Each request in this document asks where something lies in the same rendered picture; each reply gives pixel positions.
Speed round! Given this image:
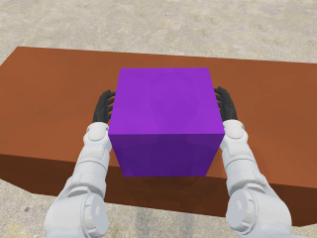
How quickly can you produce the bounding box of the carton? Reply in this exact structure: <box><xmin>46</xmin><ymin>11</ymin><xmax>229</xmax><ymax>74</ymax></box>
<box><xmin>108</xmin><ymin>67</ymin><xmax>226</xmax><ymax>177</ymax></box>

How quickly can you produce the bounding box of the pedestal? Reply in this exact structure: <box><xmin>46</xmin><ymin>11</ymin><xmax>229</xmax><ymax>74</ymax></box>
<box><xmin>0</xmin><ymin>46</ymin><xmax>317</xmax><ymax>227</ymax></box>

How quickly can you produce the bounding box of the robot left upper arm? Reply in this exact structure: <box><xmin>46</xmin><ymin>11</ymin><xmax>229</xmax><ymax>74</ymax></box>
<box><xmin>45</xmin><ymin>192</ymin><xmax>109</xmax><ymax>238</ymax></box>

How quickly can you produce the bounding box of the right robot hand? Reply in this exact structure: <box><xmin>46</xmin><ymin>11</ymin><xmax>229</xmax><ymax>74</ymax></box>
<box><xmin>214</xmin><ymin>86</ymin><xmax>238</xmax><ymax>122</ymax></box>

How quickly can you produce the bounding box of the left robot forearm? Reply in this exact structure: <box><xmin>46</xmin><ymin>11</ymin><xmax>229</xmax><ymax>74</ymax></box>
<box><xmin>44</xmin><ymin>122</ymin><xmax>112</xmax><ymax>237</ymax></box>

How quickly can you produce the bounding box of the left robot hand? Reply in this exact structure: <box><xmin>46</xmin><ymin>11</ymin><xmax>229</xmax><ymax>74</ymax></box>
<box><xmin>92</xmin><ymin>89</ymin><xmax>116</xmax><ymax>124</ymax></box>

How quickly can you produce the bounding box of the right robot forearm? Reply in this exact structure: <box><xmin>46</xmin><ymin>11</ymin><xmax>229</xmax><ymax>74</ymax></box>
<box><xmin>220</xmin><ymin>119</ymin><xmax>292</xmax><ymax>230</ymax></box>

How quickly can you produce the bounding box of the robot right upper arm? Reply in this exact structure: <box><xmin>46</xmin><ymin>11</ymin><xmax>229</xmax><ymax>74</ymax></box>
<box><xmin>225</xmin><ymin>188</ymin><xmax>310</xmax><ymax>238</ymax></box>

